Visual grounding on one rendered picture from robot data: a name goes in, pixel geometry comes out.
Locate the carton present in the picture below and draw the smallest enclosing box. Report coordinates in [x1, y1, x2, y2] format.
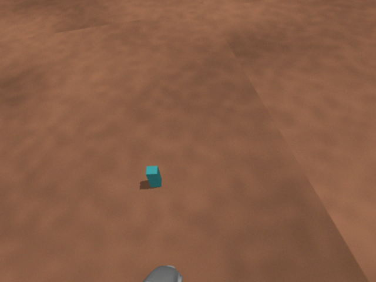
[146, 166, 162, 187]

